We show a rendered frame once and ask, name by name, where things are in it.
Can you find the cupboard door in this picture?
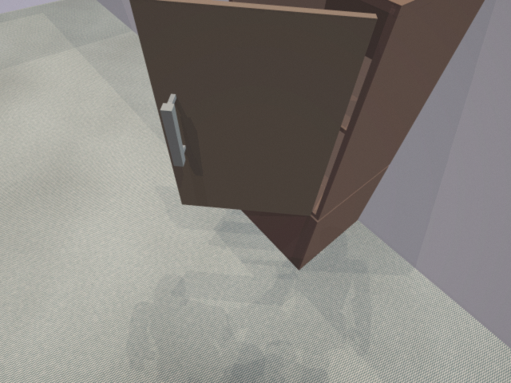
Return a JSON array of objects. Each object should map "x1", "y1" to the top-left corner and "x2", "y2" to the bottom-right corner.
[{"x1": 129, "y1": 0, "x2": 378, "y2": 216}]

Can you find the handle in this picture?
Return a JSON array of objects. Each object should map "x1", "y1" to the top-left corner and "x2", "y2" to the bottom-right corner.
[{"x1": 160, "y1": 94, "x2": 186, "y2": 167}]

